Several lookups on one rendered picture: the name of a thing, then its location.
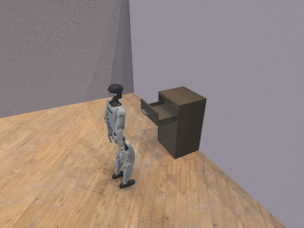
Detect robot right hand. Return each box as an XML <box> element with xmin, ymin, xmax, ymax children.
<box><xmin>119</xmin><ymin>151</ymin><xmax>129</xmax><ymax>164</ymax></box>

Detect cabinet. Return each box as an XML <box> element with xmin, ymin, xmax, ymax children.
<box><xmin>158</xmin><ymin>86</ymin><xmax>207</xmax><ymax>159</ymax></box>

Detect handle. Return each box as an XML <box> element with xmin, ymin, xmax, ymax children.
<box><xmin>141</xmin><ymin>109</ymin><xmax>150</xmax><ymax>116</ymax></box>

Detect robot right thigh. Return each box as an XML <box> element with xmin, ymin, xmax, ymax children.
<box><xmin>123</xmin><ymin>141</ymin><xmax>135</xmax><ymax>168</ymax></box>

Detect robot right forearm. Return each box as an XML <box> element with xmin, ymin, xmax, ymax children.
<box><xmin>115</xmin><ymin>129</ymin><xmax>125</xmax><ymax>153</ymax></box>

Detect robot right foot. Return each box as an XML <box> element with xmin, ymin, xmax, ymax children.
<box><xmin>119</xmin><ymin>180</ymin><xmax>136</xmax><ymax>189</ymax></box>

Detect robot right upper arm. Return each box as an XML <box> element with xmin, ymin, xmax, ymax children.
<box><xmin>114</xmin><ymin>107</ymin><xmax>126</xmax><ymax>134</ymax></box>

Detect drawer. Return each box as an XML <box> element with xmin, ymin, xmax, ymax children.
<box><xmin>141</xmin><ymin>99</ymin><xmax>178</xmax><ymax>126</ymax></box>

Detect robot left hand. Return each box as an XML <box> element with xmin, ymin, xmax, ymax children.
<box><xmin>107</xmin><ymin>131</ymin><xmax>114</xmax><ymax>143</ymax></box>

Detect robot left forearm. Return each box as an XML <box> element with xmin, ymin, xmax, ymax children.
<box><xmin>104</xmin><ymin>118</ymin><xmax>113</xmax><ymax>133</ymax></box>

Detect robot left upper arm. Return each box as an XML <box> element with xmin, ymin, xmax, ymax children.
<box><xmin>104</xmin><ymin>98</ymin><xmax>112</xmax><ymax>121</ymax></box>

